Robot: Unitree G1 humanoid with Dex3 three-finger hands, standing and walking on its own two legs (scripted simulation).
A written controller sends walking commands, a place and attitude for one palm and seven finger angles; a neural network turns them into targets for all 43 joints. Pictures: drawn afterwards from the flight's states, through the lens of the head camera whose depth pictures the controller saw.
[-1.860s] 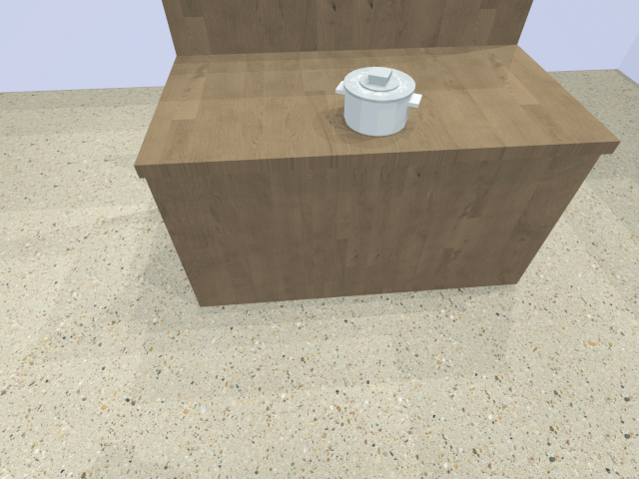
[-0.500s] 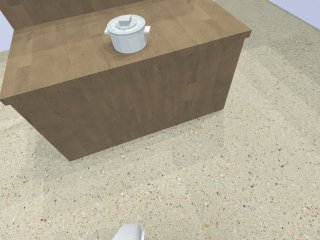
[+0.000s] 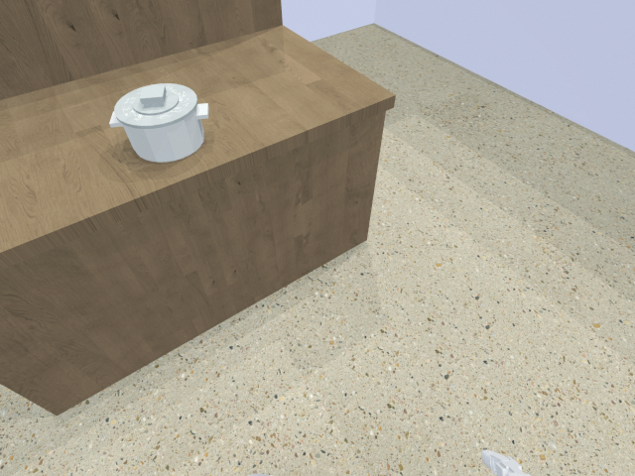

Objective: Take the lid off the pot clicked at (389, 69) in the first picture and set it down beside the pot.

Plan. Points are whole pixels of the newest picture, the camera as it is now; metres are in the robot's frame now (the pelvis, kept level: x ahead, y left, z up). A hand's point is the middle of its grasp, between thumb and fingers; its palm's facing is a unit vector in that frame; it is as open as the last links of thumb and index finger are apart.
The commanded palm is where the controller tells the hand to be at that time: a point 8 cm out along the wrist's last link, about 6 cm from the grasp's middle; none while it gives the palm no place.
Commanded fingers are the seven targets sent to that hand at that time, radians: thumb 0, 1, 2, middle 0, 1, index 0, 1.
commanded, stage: walk to a spot facing it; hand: left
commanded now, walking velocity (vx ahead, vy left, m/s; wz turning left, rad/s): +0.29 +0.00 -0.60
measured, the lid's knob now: (153, 94) +0.82 +0.50 +0.03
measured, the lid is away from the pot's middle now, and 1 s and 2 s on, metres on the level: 0.00 0.00 0.00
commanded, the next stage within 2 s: turn to face it in 0.86 s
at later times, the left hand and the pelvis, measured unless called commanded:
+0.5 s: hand (273, 349) +0.34 +0.13 -0.18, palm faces -0.40 -0.90 -0.16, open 7.4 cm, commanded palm none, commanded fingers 0.00 0.90 0.90 -0.20 -0.30 -0.20 -0.30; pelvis +0.16 +0.00 -0.02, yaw -21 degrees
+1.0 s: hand (312, 297) +0.46 +0.08 -0.17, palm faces -0.47 -0.85 -0.25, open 7.4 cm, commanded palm none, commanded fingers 0.00 0.90 0.90 -0.20 -0.30 -0.20 -0.30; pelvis +0.31 -0.07 -0.01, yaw -36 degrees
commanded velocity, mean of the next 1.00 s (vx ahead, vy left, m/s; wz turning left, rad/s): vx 0.21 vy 0.00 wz -0.52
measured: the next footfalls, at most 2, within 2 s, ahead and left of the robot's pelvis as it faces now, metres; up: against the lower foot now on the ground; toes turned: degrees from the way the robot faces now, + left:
left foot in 0.08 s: +0.08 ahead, +0.15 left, +0.00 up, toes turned -7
right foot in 0.58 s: +0.31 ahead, -0.16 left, +0.00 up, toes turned -29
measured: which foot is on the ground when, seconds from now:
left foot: up 0.00-0.06, down 0.08-0.58, up 0.60-1.00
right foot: down 0.00-0.06, up 0.08-0.56, down 0.58-1.00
